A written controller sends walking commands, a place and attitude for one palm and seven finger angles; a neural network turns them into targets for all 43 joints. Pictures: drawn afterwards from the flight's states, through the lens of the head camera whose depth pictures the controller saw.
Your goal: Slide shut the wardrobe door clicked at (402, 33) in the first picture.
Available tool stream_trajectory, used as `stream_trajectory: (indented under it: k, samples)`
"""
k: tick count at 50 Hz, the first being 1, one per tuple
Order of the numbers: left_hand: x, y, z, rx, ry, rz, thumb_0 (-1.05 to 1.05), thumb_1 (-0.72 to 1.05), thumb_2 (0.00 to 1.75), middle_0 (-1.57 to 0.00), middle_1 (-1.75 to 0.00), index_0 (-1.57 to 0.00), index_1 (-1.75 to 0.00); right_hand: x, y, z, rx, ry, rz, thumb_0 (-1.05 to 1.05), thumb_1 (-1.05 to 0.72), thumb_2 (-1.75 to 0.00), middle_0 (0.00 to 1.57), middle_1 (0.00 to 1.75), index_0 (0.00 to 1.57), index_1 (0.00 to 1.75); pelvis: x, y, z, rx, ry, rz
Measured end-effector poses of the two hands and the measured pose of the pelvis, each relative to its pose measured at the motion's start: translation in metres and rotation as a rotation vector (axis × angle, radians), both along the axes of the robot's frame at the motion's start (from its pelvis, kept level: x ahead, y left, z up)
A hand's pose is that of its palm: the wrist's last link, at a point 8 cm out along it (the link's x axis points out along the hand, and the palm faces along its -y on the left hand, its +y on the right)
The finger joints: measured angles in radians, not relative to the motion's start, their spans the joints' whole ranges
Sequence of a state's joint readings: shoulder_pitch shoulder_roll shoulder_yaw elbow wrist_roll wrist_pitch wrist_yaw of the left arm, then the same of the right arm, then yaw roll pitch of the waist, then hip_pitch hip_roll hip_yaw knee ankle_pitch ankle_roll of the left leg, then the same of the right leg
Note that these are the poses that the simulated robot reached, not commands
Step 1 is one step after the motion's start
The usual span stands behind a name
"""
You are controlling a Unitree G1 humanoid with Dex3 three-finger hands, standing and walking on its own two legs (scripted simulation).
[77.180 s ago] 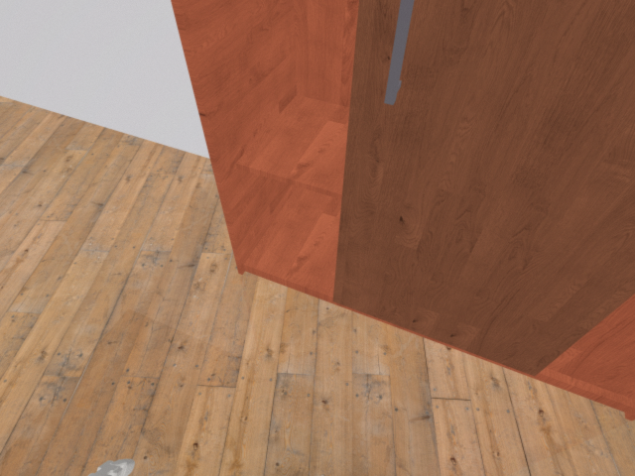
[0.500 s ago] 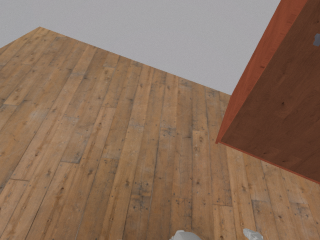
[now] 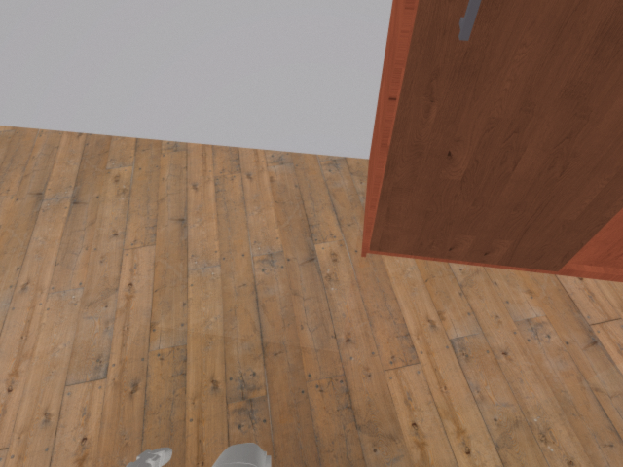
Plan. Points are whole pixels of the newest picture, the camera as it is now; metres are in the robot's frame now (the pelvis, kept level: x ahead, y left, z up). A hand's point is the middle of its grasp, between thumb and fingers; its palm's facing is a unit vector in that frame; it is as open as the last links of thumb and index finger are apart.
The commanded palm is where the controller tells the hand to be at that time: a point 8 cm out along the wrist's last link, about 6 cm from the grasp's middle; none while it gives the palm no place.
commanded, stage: turn to face it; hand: right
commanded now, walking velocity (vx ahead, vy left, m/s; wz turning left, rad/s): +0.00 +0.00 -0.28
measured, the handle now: out of the picture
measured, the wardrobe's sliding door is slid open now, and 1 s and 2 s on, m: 0.00 0.00 0.00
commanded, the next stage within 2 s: take the last steps up to it in 0.16 s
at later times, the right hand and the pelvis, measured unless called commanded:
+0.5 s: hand out of the picture -0.01 -0.19 -0.19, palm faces +0.25 +0.95 -0.18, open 7.3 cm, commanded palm none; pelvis +0.02 -0.01 -0.01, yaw -10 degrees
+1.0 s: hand (456, 417) +0.22 -0.21 -0.17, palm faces +0.22 +0.96 -0.18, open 7.4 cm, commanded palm none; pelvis +0.15 -0.02 -0.01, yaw -12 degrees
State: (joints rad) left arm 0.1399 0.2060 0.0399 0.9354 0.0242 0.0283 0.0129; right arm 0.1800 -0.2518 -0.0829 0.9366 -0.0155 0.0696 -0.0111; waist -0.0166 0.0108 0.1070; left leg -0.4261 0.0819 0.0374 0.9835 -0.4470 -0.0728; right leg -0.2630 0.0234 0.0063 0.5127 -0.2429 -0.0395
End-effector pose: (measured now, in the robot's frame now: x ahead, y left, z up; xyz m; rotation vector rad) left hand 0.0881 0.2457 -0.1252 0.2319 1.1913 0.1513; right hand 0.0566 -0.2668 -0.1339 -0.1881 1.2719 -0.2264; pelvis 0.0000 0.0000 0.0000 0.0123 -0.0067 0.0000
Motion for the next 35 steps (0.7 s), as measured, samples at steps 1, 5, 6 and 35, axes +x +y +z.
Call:
stream_trajectory:
  k: [1, 5, 6, 35]
  samples:
    - [-0.001, -0.001, -0.002, -0.010, 0.008, -0.004, 0.01, 0.90, 0.90, -0.20, -0.30, -0.20, -0.30, 0.002, 0.001, 0.003, -0.005, -0.010, -0.003, 0.01, -0.91, -0.90, 0.20, 0.30, 0.20, 0.30, 0.001, 0.002, 0.001, 0.000, 0.000, -0.007]
    - [-0.004, 0.001, -0.014, -0.051, 0.037, -0.013, 0.01, 0.90, 0.90, -0.20, -0.30, -0.21, -0.30, 0.007, 0.013, 0.010, -0.024, -0.050, -0.014, 0.01, -0.91, -0.90, 0.20, 0.30, 0.20, 0.30, 0.003, 0.013, -0.001, -0.006, -0.002, -0.036]
    - [-0.004, 0.003, -0.018, -0.062, 0.042, -0.014, 0.01, 0.90, 0.90, -0.20, -0.30, -0.21, -0.30, 0.007, 0.017, 0.011, -0.030, -0.063, -0.018, 0.01, -0.91, -0.90, 0.20, 0.30, 0.20, 0.30, 0.004, 0.017, -0.003, -0.011, -0.002, -0.044]
    - [-0.010, -0.051, -0.004, -0.030, 0.194, -0.099, 0.01, 0.91, 0.90, -0.20, -0.30, -0.20, -0.30, -0.022, -0.005, -0.003, 0.089, 0.046, -0.178, 0.01, -0.92, -0.90, 0.20, 0.30, 0.20, 0.30, 0.055, -0.029, 0.008, -0.004, -0.018, -0.179]
